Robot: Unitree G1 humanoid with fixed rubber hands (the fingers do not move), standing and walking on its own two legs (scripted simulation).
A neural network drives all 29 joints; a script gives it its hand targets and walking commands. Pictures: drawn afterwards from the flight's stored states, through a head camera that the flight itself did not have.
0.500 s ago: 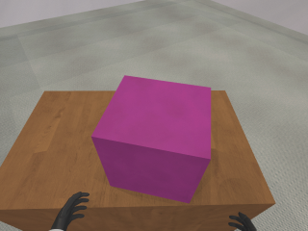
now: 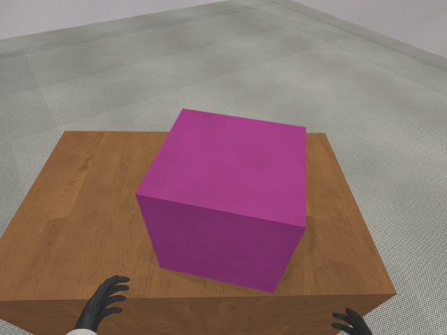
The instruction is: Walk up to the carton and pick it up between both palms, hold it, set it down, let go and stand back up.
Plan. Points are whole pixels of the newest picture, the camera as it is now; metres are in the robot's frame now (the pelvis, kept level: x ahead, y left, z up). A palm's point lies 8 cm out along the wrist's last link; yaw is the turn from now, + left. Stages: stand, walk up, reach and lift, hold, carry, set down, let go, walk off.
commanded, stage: stand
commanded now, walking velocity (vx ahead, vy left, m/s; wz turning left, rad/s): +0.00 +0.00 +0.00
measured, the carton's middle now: (228, 201) +0.39 -0.01 +0.01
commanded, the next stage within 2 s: none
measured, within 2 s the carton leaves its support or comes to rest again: neither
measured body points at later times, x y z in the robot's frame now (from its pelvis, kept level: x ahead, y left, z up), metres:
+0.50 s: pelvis +0.00 +0.00 +0.00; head +0.00 +0.01 +0.45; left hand +0.19 +0.23 -0.06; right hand +0.13 -0.26 -0.10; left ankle +0.02 +0.09 -0.74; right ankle -0.01 -0.10 -0.74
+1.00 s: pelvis -0.01 +0.00 +0.00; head -0.01 +0.01 +0.45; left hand +0.19 +0.24 -0.06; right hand +0.12 -0.26 -0.10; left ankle +0.02 +0.09 -0.74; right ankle -0.01 -0.10 -0.74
